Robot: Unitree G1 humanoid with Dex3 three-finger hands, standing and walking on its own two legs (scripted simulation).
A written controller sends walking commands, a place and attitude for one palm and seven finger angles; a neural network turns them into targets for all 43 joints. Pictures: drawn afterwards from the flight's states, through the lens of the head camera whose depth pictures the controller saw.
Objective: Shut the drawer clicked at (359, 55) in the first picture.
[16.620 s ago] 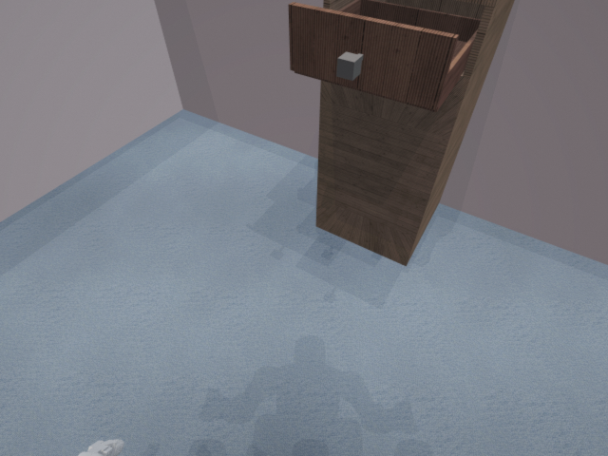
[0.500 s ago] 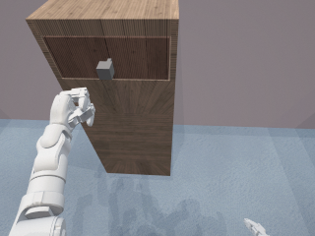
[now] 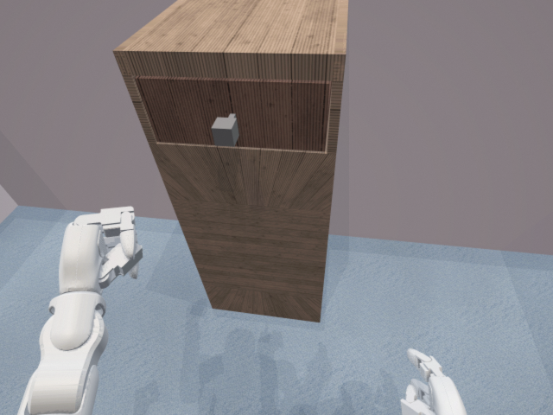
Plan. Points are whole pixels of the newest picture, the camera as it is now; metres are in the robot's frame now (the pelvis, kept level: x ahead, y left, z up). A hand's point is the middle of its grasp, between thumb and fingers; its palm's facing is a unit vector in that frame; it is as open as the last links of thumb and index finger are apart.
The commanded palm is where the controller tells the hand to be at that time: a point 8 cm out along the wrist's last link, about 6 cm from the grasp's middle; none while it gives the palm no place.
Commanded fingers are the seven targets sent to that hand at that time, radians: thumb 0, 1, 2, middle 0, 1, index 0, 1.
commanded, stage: draw the hand back to the body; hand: left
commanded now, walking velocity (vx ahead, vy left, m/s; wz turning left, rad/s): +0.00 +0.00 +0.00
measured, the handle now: (228, 126) +0.60 +0.17 +0.12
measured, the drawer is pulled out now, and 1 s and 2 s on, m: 0.00 0.00 0.00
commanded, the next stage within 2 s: step back with the hand held close in 0.54 s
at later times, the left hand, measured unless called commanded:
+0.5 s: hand (51, 325) +0.16 +0.25 +0.16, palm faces +0.44 -0.80 -0.40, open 3.3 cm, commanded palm +0.12 +0.29 +0.17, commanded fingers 0.00 0.90 0.90 -1.40 -1.60 -1.40 -1.60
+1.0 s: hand (58, 326) +0.16 +0.25 +0.15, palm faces +0.29 -0.81 -0.51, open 3.3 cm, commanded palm +0.11 +0.30 +0.17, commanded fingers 0.00 0.90 0.90 -1.40 -1.60 -1.40 -1.60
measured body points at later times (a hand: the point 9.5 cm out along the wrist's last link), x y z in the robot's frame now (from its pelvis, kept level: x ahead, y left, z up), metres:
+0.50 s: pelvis -0.01 +0.01 +0.00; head -0.04 -0.02 +0.45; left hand +0.13 +0.29 +0.18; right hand +0.19 -0.21 -0.08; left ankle -0.02 +0.11 -0.74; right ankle +0.01 -0.11 -0.74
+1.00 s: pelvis -0.03 +0.02 -0.01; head -0.01 +0.01 +0.44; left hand +0.14 +0.29 +0.18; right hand +0.13 -0.23 -0.09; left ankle -0.02 +0.11 -0.74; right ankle +0.01 -0.11 -0.74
